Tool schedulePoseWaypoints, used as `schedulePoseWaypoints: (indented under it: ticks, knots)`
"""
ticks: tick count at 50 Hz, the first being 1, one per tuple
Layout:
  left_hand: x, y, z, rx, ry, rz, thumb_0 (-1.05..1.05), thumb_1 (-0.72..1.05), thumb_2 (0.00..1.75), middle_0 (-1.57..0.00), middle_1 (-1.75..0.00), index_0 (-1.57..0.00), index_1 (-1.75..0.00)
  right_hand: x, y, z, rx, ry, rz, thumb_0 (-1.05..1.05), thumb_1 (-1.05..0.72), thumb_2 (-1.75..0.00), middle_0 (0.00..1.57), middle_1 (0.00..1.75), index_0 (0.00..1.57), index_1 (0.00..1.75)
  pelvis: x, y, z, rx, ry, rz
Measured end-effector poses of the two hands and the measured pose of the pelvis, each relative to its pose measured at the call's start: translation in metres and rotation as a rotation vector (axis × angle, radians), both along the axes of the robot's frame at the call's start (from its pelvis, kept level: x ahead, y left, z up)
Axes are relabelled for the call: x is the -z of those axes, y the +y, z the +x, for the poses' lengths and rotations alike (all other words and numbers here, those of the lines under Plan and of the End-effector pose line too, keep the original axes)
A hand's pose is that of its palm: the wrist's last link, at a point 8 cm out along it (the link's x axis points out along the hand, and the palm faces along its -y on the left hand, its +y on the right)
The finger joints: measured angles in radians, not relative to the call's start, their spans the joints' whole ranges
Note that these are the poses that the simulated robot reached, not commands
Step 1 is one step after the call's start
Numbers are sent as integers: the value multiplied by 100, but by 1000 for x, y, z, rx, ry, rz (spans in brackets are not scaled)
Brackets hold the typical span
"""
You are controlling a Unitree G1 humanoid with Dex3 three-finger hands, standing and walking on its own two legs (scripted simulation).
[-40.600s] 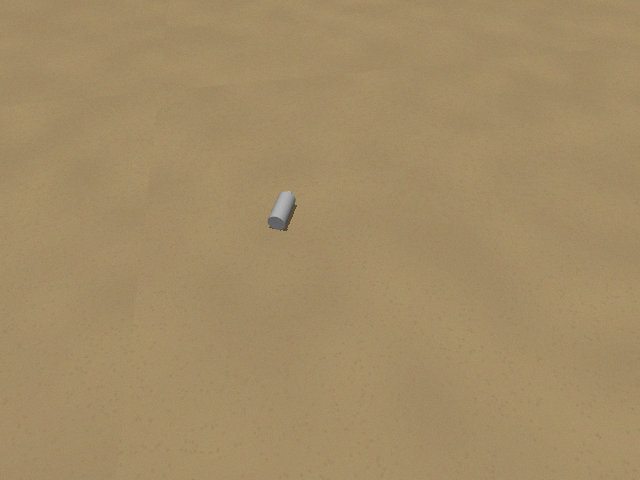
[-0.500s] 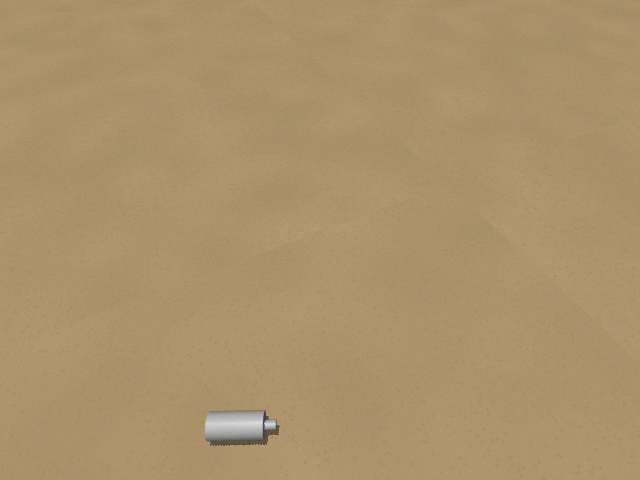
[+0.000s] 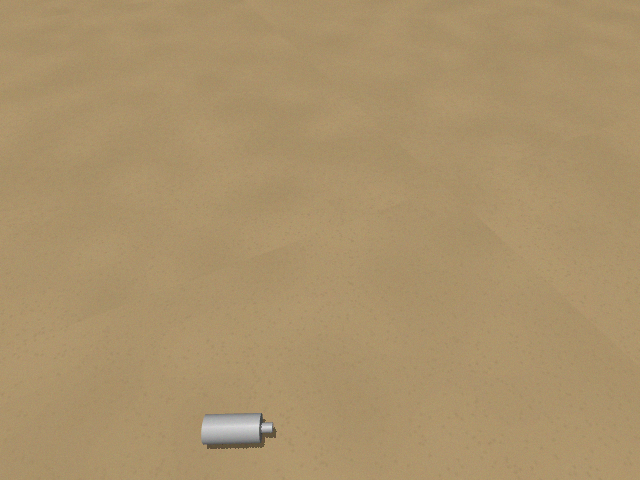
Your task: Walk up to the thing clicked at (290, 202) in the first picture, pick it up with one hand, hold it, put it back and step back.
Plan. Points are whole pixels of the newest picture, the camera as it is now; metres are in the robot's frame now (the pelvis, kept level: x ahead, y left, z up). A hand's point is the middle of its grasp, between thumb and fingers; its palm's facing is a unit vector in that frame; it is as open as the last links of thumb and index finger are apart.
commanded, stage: stand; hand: left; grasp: from above
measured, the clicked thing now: (238, 428) +0.41 +0.25 -0.74
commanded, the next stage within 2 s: step back in 0.02 s
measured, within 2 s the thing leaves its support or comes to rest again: neither
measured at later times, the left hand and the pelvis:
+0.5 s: hand out of the picture +0.07 +0.30 -0.18, palm faces -0.08 -0.93 -0.37, open 7.4 cm; pelvis -0.08 +0.04 -0.02, yaw -1 degrees
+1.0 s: hand out of the picture -0.06 +0.28 -0.15, palm faces -0.05 -0.91 -0.41, open 7.4 cm; pelvis -0.19 +0.03 -0.02, yaw -1 degrees
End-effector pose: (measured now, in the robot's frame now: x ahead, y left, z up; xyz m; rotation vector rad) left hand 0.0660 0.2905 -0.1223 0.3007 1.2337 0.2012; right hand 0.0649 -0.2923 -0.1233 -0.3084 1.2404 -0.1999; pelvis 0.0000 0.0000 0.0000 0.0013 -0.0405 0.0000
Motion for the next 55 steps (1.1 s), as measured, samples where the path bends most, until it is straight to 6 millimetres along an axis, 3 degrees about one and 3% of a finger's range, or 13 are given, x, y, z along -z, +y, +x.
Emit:
schedulePoseWaypoints:
  ticks: [5,11,17,22,30,37,42,49,55]
  knots:
    - [1,6,-1,-10,-5,10,0,91,90,-20,-30,-20,-30,2,-5,-1,8,1,-3,1,-91,-90,20,30,20,30,4,0,-10,-1,9,-9]
    - [6,29,-1,18,-22,44,0,90,90,-21,-30,-20,-30,1,-11,-10,3,0,-49,1,-91,-90,20,30,20,30,13,11,-32,0,10,-10]
    - [21,57,15,57,-83,49,0,90,90,-20,-30,-20,-30,0,-2,-41,5,13,-111,0,-91,-90,20,30,20,30,28,35,-50,-3,18,-10]
    - [21,60,13,78,-94,47,0,91,90,-20,-30,-20,-30,-6,14,-72,10,48,-110,1,-91,-90,20,30,20,30,21,40,-68,8,16,-19]
    - [21,49,-27,127,-37,34,0,91,90,-20,-30,-20,-30,-2,24,-97,29,-20,-86,1,-90,-90,20,30,21,30,20,40,-96,52,17,-19]
    - [17,32,-69,139,-44,63,0,91,90,-20,-30,-20,-30,21,4,-125,39,-52,-46,1,-90,-90,21,30,21,30,32,24,-130,80,1,-19]
    - [0,24,-106,116,-46,61,0,91,90,-20,-30,-20,-30,17,-3,-145,57,-45,-35,1,-91,-90,20,30,21,30,22,20,-151,74,-2,18]
    - [-11,33,-129,95,-125,78,1,90,90,-21,-30,-21,-30,11,-4,-182,3,-3,-67,1,-91,-90,20,30,20,30,18,27,-185,31,13,21]
    - [8,55,-155,86,-169,55,0,90,90,-21,-30,-21,-30,9,12,-210,-37,-11,-102,1,-91,-90,20,30,20,30,31,41,-223,1,-8,22]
